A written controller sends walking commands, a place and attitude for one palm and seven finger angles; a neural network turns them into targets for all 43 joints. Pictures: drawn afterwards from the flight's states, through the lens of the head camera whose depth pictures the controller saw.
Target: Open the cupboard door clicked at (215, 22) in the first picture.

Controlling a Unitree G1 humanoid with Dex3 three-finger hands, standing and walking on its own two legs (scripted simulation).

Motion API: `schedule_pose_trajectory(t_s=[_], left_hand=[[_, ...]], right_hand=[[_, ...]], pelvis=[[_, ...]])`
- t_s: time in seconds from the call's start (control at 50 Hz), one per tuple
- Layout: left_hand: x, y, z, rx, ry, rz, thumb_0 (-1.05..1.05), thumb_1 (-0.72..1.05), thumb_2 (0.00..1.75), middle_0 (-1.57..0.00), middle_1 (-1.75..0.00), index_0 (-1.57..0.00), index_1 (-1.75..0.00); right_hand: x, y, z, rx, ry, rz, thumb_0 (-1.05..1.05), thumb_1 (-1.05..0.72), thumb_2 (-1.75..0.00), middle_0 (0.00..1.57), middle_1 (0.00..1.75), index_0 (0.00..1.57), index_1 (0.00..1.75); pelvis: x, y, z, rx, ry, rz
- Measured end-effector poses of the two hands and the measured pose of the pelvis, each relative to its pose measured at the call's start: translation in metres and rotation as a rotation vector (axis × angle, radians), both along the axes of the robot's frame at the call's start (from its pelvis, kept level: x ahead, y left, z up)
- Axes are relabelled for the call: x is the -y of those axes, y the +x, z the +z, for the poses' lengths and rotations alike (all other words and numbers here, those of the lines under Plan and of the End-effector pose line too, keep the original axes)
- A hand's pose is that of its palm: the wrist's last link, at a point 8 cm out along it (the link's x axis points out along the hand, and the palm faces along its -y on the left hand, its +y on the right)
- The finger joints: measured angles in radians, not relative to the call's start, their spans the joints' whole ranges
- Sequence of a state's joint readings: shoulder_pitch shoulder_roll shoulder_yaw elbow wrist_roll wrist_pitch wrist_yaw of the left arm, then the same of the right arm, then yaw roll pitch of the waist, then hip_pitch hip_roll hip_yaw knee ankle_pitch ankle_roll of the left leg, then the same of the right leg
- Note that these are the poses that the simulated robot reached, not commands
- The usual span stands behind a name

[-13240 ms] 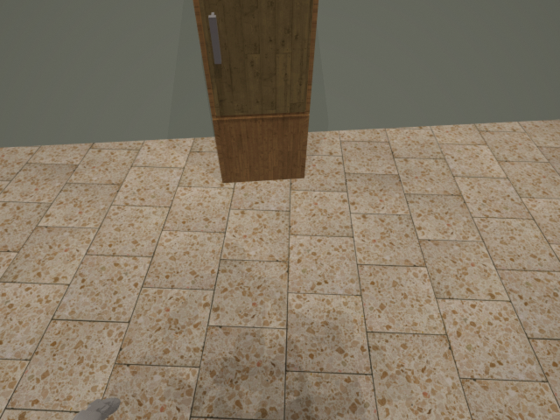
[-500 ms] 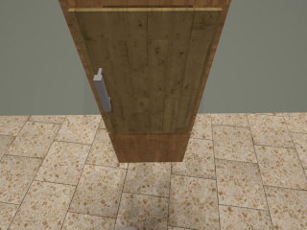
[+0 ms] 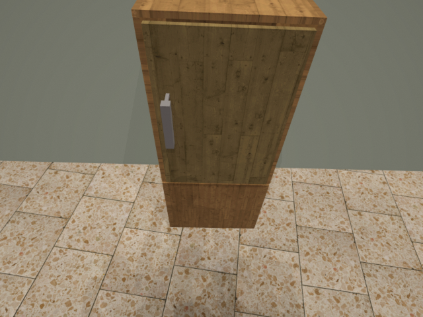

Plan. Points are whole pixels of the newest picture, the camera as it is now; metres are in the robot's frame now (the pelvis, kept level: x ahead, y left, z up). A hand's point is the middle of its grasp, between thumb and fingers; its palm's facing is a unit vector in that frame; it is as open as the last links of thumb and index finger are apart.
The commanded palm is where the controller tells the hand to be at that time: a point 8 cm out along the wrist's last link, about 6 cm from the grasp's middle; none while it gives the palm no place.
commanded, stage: come to a stop and stand still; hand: left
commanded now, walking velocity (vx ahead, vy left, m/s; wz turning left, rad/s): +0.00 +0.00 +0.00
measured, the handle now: (168, 121) +0.62 +0.16 -0.01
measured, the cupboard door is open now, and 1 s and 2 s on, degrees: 0 0 0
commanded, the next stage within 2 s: look again from close up in 1.38 s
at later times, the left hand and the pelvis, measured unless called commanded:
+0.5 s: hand out of the picture -0.06 +0.19 -0.18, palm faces +0.05 -0.98 -0.17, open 7.4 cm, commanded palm none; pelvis -0.04 +0.01 +0.00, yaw +1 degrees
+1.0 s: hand out of the picture -0.06 +0.21 -0.17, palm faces -0.01 -0.99 -0.17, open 7.4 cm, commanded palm none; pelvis -0.10 +0.04 +0.01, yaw +0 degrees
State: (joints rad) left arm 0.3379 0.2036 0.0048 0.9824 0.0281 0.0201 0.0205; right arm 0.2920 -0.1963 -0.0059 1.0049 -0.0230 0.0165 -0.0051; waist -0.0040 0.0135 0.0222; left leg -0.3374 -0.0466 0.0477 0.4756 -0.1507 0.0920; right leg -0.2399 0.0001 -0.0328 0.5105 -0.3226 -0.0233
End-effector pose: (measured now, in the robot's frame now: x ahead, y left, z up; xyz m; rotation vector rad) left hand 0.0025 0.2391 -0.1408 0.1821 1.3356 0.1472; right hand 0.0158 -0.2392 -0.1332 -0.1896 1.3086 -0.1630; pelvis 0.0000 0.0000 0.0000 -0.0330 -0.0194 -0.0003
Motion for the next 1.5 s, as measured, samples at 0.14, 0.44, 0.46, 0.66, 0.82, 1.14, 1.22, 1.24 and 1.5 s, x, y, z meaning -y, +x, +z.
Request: schedule_pose_trajectory(t_s=[0.14, 0.44, 0.46, 0.66, 0.82, 1.14, 1.22, 1.24, 1.5], left_hand=[[-0.002, -0.043, 0.0, -0.074, -0.005, 0.031, 0.0, 0.91, 0.9, -0.2, -0.3, -0.2, -0.3], [0.003, -0.062, -0.008, -0.04, -0.046, 0.046, 0.0, 0.91, 0.9, -0.2, -0.3, -0.2, -0.3], [0.004, -0.064, -0.008, -0.037, -0.047, 0.049, 0.0, 0.91, 0.9, -0.2, -0.3, -0.2, -0.3], [-0.008, -0.091, -0.025, -0.077, -0.054, 0.074, 0.0, 0.91, 0.9, -0.2, -0.3, -0.2, -0.3], [-0.028, -0.044, -0.023, 0.073, -0.052, 0.015, 0.01, 0.91, 0.9, -0.2, -0.3, -0.2, -0.3], [-0.013, -0.146, 0.0, -0.116, -0.02, 0.029, 0.0, 0.91, 0.9, -0.2, -0.3, -0.2, -0.3], [-0.007, -0.187, -0.002, -0.2, -0.025, 0.058, 0.0, 0.91, 0.9, -0.2, -0.3, -0.2, -0.3], [-0.005, -0.193, -0.004, -0.216, -0.033, 0.057, 0.0, 0.91, 0.9, -0.2, -0.3, -0.2, -0.3], [0.02, -0.181, -0.005, -0.17, -0.103, 0.034, 0.0, 0.91, 0.9, -0.2, -0.3, -0.2, -0.3]], right_hand=[[0.002, -0.004, 0.003, 0.0, -0.012, 0.01, 0.0, -0.91, -0.9, 0.2, 0.3, 0.2, 0.3], [-0.003, 0.001, 0.009, 0.065, -0.029, 0.042, 0.0, -0.91, -0.9, 0.2, 0.3, 0.2, 0.3], [-0.003, 0.001, 0.009, 0.067, -0.028, 0.044, 0.0, -0.91, -0.9, 0.2, 0.3, 0.2, 0.3], [-0.01, -0.03, 0.007, 0.077, -0.05, -0.003, 0.0, -0.91, -0.9, 0.2, 0.3, 0.2, 0.3], [-0.039, -0.122, 0.001, -0.08, -0.044, -0.057, 0.0, -0.91, -0.9, 0.2, 0.3, 0.2, 0.3], [-0.064, -0.172, -0.012, -0.138, 0.087, -0.116, 0.02, -0.92, -0.9, 0.21, 0.3, 0.2, 0.3], [-0.053, -0.183, -0.01, -0.154, 0.068, -0.121, 0.01, -0.92, -0.9, 0.2, 0.3, 0.2, 0.3], [-0.051, -0.185, -0.011, -0.152, 0.059, -0.126, 0.01, -0.92, -0.9, 0.2, 0.3, 0.2, 0.3], [-0.06, -0.174, -0.008, -0.135, 0.066, -0.078, 0.0, -0.91, -0.9, 0.2, 0.3, 0.19, 0.3]], pelvis=[[-0.003, -0.01, 0.002, 0.01, 0.001, 0.005], [-0.009, -0.033, 0.002, 0.033, 0.003, 0.019], [-0.009, -0.035, 0.002, 0.033, 0.004, 0.021], [-0.019, -0.055, -0.007, 0.045, -0.02, 0.033], [-0.034, -0.077, -0.007, 0.034, 0.005, 0.014], [-0.031, -0.116, 0.003, -0.025, 0.035, -0.015], [-0.029, -0.119, 0.002, -0.003, 0.015, -0.02], [-0.028, -0.118, 0.0, -0.002, 0.008, -0.023], [-0.027, -0.128, 0.003, -0.02, 0.035, -0.026]])
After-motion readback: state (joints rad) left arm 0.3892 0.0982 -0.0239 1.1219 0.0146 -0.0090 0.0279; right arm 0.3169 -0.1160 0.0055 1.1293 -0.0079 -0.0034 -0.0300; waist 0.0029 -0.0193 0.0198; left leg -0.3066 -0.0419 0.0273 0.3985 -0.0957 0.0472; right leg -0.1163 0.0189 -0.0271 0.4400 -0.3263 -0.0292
